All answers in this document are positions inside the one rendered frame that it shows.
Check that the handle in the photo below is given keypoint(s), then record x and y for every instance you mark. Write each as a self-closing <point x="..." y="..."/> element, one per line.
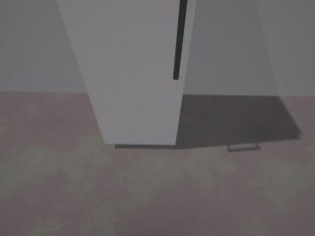
<point x="179" y="37"/>

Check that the fridge door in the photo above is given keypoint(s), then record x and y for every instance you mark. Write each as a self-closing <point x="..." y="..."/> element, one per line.
<point x="125" y="50"/>

